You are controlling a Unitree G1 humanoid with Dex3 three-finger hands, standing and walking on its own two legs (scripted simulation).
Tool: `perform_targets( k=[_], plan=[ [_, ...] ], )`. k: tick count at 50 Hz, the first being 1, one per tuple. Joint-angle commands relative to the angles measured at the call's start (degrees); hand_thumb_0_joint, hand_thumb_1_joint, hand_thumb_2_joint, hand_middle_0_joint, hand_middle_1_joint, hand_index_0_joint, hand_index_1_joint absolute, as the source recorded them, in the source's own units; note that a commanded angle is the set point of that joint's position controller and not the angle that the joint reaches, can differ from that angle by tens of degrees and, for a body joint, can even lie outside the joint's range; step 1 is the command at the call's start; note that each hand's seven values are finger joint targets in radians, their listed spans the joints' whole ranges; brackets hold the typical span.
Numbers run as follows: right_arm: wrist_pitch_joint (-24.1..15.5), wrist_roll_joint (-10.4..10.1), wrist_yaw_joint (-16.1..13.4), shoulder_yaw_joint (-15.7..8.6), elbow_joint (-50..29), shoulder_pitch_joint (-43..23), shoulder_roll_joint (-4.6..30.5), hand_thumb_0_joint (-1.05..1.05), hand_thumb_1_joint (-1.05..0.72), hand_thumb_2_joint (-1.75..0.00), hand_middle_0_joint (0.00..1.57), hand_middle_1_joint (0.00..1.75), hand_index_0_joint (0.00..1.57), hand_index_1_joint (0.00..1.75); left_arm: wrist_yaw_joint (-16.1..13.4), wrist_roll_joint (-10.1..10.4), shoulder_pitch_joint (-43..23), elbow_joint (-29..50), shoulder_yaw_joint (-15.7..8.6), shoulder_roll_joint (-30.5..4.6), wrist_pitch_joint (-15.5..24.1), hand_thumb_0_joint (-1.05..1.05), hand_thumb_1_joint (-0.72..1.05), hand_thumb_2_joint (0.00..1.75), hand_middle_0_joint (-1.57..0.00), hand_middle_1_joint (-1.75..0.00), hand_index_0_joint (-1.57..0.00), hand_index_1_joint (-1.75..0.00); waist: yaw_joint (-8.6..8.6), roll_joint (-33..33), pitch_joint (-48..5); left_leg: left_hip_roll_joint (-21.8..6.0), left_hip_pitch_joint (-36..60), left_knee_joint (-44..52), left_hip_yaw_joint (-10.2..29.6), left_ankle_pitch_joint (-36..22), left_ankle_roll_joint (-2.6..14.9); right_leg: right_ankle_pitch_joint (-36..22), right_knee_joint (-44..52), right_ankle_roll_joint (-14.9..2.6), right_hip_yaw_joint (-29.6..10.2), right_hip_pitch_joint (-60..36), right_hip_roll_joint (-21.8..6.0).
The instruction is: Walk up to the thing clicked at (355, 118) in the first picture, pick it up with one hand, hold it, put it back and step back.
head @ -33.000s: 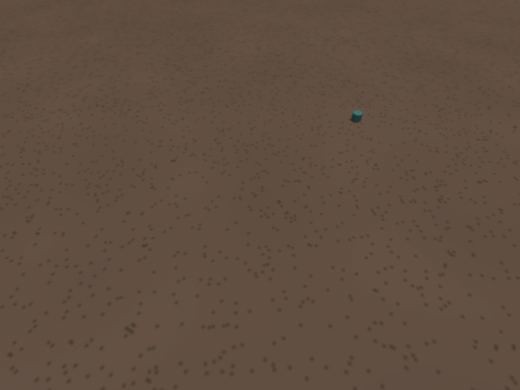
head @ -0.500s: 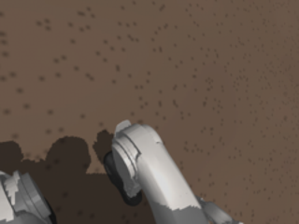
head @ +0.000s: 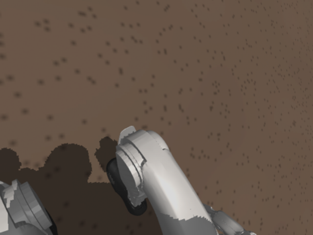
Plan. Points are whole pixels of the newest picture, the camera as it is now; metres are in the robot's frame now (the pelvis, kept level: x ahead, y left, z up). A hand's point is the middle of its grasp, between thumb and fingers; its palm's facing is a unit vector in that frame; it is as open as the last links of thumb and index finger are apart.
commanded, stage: close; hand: left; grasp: from above
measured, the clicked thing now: out of the picture +0.48 +0.34 -0.29
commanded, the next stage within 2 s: settle in 1.18 s
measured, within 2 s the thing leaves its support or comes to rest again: leaves its support in 1.58 s
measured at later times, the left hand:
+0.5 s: hand out of the picture +0.46 +0.32 -0.27, palm faces -0.43 -0.16 -0.89, open 10.2 cm
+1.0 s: hand out of the picture +0.46 +0.32 -0.27, palm faces -0.43 -0.16 -0.89, open 8.0 cm
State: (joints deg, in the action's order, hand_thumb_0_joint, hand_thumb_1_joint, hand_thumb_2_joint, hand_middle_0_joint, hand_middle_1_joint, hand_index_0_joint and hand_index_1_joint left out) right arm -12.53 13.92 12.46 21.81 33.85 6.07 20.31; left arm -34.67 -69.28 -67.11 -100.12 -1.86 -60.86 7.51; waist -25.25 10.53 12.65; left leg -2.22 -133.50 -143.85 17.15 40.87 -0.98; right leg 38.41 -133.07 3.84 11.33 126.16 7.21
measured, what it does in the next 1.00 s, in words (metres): stands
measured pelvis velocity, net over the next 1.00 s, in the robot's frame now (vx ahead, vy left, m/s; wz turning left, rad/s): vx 0.00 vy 0.00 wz -0.01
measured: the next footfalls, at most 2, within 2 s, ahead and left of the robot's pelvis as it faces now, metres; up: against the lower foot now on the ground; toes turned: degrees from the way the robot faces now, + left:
none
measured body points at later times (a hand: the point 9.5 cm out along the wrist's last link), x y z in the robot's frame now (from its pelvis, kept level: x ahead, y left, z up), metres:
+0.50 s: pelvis +0.00 +0.00 +0.00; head +0.30 +0.14 +0.30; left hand +0.48 +0.33 -0.22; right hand +0.05 -0.24 -0.05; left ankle +0.06 +0.13 -0.28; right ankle +0.12 -0.11 -0.28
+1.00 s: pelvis +0.00 +0.00 +0.00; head +0.29 +0.14 +0.31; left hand +0.48 +0.33 -0.22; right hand +0.05 -0.24 -0.05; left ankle +0.06 +0.13 -0.28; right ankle +0.12 -0.11 -0.28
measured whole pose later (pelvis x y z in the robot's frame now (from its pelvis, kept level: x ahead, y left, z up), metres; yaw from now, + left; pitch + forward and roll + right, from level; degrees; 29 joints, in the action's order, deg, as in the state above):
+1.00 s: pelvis +0.00 +0.00 +0.00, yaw +0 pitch +28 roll -16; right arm -11.5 14.3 11.8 23.2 33.1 6.1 20.0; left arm -33.4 -68.8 -66.2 -98.9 -0.8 -61.9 8.9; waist -25.0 10.7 13.2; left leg -2.3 -132.9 -143.8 17.5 41.0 -0.8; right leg 38.3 -132.6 4.1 11.7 125.4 7.2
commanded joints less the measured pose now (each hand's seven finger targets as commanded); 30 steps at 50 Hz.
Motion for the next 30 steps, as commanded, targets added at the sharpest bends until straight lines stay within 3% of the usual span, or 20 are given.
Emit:
perform_targets(
  k=[1, 2, 3, 4, 7, 10, 13, 16, 19, 27, 29, 30],
  plan=[
    [0.57, -0.37, -0.74, -5.86, 1.55, 11.73, 19.52, 0.0, -0.9, -0.9, 0.2, 0.3, 0.2, 0.3, -0.85, 0.44, -15.24, 7.22, 1.05, -8.85, -0.03, 0.0, -0.11, 0.63, -0.31, -0.92, -0.36, -0.86, -4.26, -34.77, -36.4, -2.45, 28.75, 14.07, -5.68, -14.15, 0.98, -17.85, 11.05, -4.6, 6.05, -22.22, 1.04],
    [0.62, -0.39, -0.79, -5.53, 2.07, 11.54, 19.17, 0.0, -0.9, -0.9, 0.2, 0.3, 0.2, 0.3, -0.97, 0.99, -14.13, 5.73, 0.18, -9.76, 0.07, 0.0, -0.1, 0.61, -0.3, -0.93, -0.36, -0.86, -3.51, -35.05, -36.78, -2.62, 28.54, 14.27, -5.6, -14.06, 0.88, -17.64, 11.2, -4.62, 6.07, -22.29, 0.98],
    [0.47, -0.16, -0.67, -5.73, 1.65, 11.52, 19.42, 0.0, -0.9, -0.9, 0.2, 0.3, 0.2, 0.3, -0.45, 1.04, -14.25, 7.42, 1.4, -8.57, 0.24, 0.0, -0.09, 0.61, -0.31, -0.92, -0.37, -0.86, -3.94, -34.98, -36.0, -2.51, 28.83, 13.96, -5.87, -14.89, 0.95, -18.44, 11.13, -4.5, 5.97, -22.75, 1.17],
    [0.46, -0.41, -0.76, -5.62, 2.3, 11.73, 19.38, 0.0, -0.9, -0.9, 0.2, 0.3, 0.2, 0.3, -0.56, 0.99, -13.91, 6.05, 0.69, -9.55, 0.36, 0.0, -0.09, 0.61, -0.32, -0.91, -0.38, -0.85, -3.56, -35.15, -36.21, -2.63, 28.64, 14.31, -5.48, -14.47, 0.8, -17.82, 10.94, -4.65, 6.08, -22.22, 0.94],
    [0.81, -0.31, -0.82, -5.04, 1.52, 11.7, 19.23, 0.0, -0.9, -0.9, 0.2, 0.3, 0.2, 0.3, 0.12, 0.74, -12.84, 5.47, 1.77, -9.05, 0.78, 0.0, -0.04, 0.58, -0.35, -0.89, -0.41, -0.83, -4.14, -33.49, -35.25, -2.52, 28.26, 14.04, -5.58, -14.22, 1.09, -17.62, 11.45, -4.43, 6.23, -22.71, 1.15],
    [0.61, -0.44, -0.87, -4.86, 1.77, 11.49, 18.93, 0.0, -0.9, -0.9, 0.2, 0.3, 0.2, 0.3, -0.23, 0.69, -13.71, 7.01, 1.04, -10.07, 1.47, 0.0, -0.03, 0.57, -0.36, -0.88, -0.42, -0.81, -3.16, -35.11, -36.5, -2.46, 29.36, 13.99, -5.7, -15.12, 0.86, -18.14, 10.9, -4.56, 6.07, -22.63, 0.97],
    [0.65, -0.12, -0.87, -4.66, 1.22, 11.14, 19.08, 0.0, -0.9, -0.9, 0.2, 0.3, 0.2, 0.3, -0.73, 0.59, -12.73, 6.06, 0.9, -10.5, 1.81, 0.0, 0.0, 0.55, -0.38, -0.86, -0.44, -0.79, -3.53, -32.93, -36.23, -2.52, 27.63, 13.34, -6.04, -13.91, 1.27, -17.8, 11.82, -4.28, 5.82, -23.7, 1.34],
    [0.55, -0.07, -0.94, -4.89, 1.3, 11.13, 19.37, 0.0, -0.9, -0.9, 0.2, 0.3, 0.2, 0.3, -1.57, -0.15, -14.75, 8.3, 0.04, -12.05, 2.02, 0.0, 0.04, 0.55, -0.42, -0.85, -0.48, -0.78, -2.83, -36.46, -37.04, -2.62, 29.68, 14.16, -5.7, -15.11, 0.75, -18.21, 10.62, -4.73, 5.92, -23.09, 1.05],
    [0.75, 0.06, -0.9, -4.99, 1.32, 11.15, 19.36, 0.0, -0.9, -0.9, 0.2, 0.3, 0.2, 0.3, -1.75, -0.42, -12.76, 5.02, 0.59, -10.37, 1.21, 0.0, 0.08, 0.54, -0.45, -0.83, -0.51, -0.77, -3.87, -35.22, -35.59, -2.71, 29.09, 14.45, -5.49, -13.99, 0.74, -17.45, 10.75, -4.8, 6.14, -22.72, 1.21],
    [0.3, 0.11, -0.97, -4.97, 1.11, 11.53, 19.56, 0.0, -0.9, -0.9, 0.2, 0.3, 0.2, 0.3, -0.97, 0.86, -14.5, 6.89, 0.71, -10.77, 1.07, 0.0, 0.22, 0.47, -0.54, -0.78, -0.61, -0.71, -4.01, -34.22, -35.62, -2.63, 27.82, 13.99, -5.77, -12.98, 1.04, -16.86, 11.48, -4.52, 5.77, -23.37, 1.15],
    [0.2, -0.25, -0.99, -4.9, 1.5, 11.39, 19.49, 0.0, -0.9, -0.9, 0.2, 0.3, 0.2, 0.3, -0.83, 0.84, -13.05, 5.83, 0.17, -11.18, 0.99, 0.0, 0.23, 0.46, -0.55, -0.79, -0.62, -0.71, -3.26, -34.15, -35.91, -2.72, 28.23, 13.99, -5.34, -13.63, 0.86, -17.0, 11.01, -4.56, 6.07, -22.53, 1.03],
    [0.2, 0.04, -0.86, -4.34, 1.26, 11.62, 19.16, 0.0, -0.9, -0.9, 0.2, 0.3, 0.2, 0.3, -0.46, 0.84, -11.79, 4.81, 0.95, -10.21, 0.93, 0.0, 0.25, 0.44, -0.56, -0.78, -0.63, -0.7, -4.11, -33.31, -35.44, -2.63, 28.03, 13.92, -5.45, -13.91, 0.95, -17.43, 11.09, -4.41, 6.17, -23.4, 1.07]
  ],
)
